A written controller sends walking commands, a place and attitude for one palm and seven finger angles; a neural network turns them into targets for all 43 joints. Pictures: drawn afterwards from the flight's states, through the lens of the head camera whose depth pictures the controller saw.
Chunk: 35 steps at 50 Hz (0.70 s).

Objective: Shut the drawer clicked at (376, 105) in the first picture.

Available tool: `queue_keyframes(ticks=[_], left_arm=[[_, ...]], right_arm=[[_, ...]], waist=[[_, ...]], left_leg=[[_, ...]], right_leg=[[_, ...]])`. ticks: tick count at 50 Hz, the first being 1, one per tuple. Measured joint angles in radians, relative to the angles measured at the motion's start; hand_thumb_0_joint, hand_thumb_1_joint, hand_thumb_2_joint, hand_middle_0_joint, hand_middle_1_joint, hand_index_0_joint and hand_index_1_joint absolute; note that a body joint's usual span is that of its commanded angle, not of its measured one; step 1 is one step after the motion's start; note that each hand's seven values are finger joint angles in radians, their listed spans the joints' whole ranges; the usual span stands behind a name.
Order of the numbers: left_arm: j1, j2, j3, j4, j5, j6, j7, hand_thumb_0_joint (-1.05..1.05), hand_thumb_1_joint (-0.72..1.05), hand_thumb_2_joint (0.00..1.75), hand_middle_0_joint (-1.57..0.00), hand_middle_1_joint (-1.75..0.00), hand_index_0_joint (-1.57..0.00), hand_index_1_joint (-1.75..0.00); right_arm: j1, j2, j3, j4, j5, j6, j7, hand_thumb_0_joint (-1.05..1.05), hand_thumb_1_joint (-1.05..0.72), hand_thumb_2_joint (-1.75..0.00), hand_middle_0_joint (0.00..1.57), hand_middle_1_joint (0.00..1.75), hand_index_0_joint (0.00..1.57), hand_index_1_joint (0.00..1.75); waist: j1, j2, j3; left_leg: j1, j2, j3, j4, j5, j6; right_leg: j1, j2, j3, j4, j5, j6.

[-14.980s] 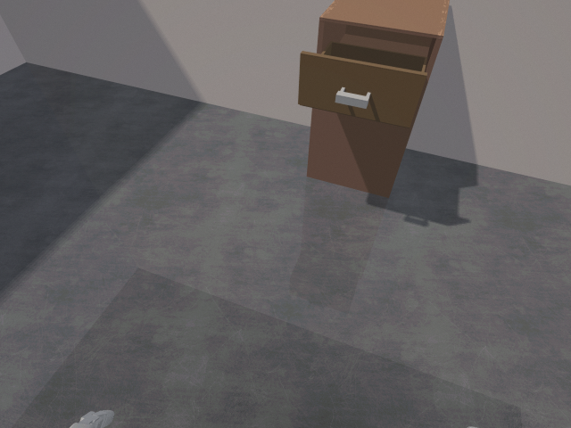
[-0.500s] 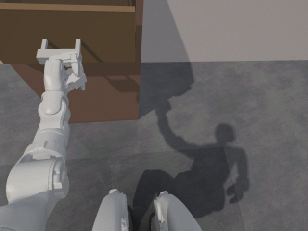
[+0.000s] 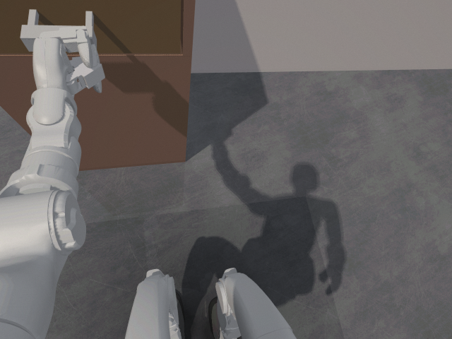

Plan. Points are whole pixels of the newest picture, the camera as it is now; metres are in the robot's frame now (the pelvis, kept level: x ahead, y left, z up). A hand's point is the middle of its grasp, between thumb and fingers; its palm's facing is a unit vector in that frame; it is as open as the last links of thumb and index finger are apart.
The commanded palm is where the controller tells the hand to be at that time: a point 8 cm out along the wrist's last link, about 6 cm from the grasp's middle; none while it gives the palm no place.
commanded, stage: push the drawer shut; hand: left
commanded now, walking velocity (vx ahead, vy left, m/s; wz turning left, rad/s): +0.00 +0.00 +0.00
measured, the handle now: (61, 27) +0.64 +0.21 +0.05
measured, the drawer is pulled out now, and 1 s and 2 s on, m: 0.00 0.00 0.00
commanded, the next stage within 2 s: pull the fist back off the drawer in 0.40 s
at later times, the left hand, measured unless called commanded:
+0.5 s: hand (85, 62) +0.57 +0.17 +0.05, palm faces +0.04 -1.00 -0.04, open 3.4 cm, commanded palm +0.61 +0.16 +0.05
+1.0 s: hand (90, 65) +0.56 +0.16 +0.05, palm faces +0.03 -1.00 -0.03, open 3.2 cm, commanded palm +0.55 +0.16 +0.05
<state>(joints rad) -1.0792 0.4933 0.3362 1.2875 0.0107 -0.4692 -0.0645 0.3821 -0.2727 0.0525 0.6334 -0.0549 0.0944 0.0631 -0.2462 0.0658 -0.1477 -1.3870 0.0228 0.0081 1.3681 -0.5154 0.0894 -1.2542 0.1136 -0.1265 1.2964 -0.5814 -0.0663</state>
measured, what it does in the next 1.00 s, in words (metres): stands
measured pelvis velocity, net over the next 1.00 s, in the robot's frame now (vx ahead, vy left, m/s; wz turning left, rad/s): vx -0.03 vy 0.01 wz -0.01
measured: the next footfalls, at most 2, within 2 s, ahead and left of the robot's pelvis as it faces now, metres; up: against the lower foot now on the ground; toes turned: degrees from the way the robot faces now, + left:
none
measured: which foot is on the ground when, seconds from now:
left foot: down 0.00-1.00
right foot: down 0.00-1.00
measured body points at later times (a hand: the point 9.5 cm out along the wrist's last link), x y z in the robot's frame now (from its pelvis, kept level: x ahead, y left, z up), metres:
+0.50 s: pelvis -0.03 +0.01 -0.02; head +0.16 +0.07 +0.39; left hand +0.56 +0.22 +0.06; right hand -0.07 -0.25 -0.09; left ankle +0.05 +0.07 -0.60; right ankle +0.01 -0.09 -0.60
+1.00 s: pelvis -0.03 +0.01 -0.01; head +0.16 +0.07 +0.39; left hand +0.55 +0.22 +0.05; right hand -0.07 -0.24 -0.10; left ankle +0.05 +0.07 -0.60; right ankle +0.01 -0.09 -0.60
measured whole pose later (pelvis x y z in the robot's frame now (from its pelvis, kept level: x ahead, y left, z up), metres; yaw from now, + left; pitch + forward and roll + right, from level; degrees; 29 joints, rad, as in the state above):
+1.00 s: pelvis -0.03 +0.01 -0.01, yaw -1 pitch +32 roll -9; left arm -1.24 0.56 0.28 1.31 0.05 -0.36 -0.04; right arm 0.42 -0.27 0.09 0.66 -0.08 0.00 0.07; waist -0.28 0.06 -0.13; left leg -1.51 0.01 -0.02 1.41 -0.47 0.10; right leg -1.36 0.10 -0.16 1.32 -0.54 -0.05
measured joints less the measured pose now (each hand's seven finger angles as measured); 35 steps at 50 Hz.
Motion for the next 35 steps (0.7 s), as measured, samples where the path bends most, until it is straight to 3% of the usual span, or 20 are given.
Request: queue_keyframes(ticks=[6, 18, 35], left_arm=[[-0.048, 0.024, 0.006, 0.039, 0.023, 0.007, -0.007, 0.02, 0.68, 0.9, -1.39, -1.6, -1.4, -1.6], [-0.156, 0.1, -0.041, 0.093, 0.045, 0.052, 0.006, 0.02, 0.55, 0.9, -1.39, -1.6, -1.4, -1.6], [-0.228, 0.126, -0.081, 0.117, 0.052, 0.105, 0.024, 0.06, 0.53, 0.9, -1.39, -1.6, -1.4, -1.6]], right_arm=[[0.027, 0.001, 0.013, 0.011, -0.006, -0.006, 0.001, 0.0, -0.91, -0.9, 0.2, 0.3, 0.2, 0.3], [0.03, 0.003, 0.034, 0.022, -0.014, -0.056, -0.011, 0.0, -0.91, -0.9, 0.2, 0.3, 0.2, 0.3], [0.035, -0.003, 0.053, 0.036, -0.021, -0.116, -0.017, 0.0, -0.91, -0.9, 0.21, 0.3, 0.2, 0.3]], waist=[[-0.005, -0.001, 0.006], [-0.049, -0.008, 0.009], [-0.07, -0.008, 0.018]], left_leg=[[-0.029, -0.003, -0.007, 0.015, 0.006, 0.004], [-0.105, -0.007, -0.035, 0.044, 0.033, 0.006], [-0.137, -0.011, -0.035, 0.038, 0.063, 0.014]], right_leg=[[-0.024, -0.003, -0.009, 0.011, 0.004, 0.003], [-0.086, -0.007, -0.042, 0.028, 0.028, 0.004], [-0.115, -0.013, -0.044, 0.021, 0.057, 0.016]])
